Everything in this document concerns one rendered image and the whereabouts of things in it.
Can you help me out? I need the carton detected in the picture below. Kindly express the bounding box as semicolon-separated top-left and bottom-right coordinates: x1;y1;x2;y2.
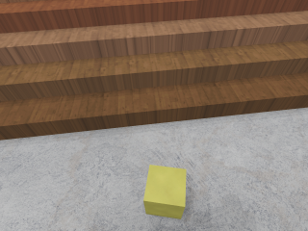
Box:
143;165;187;219

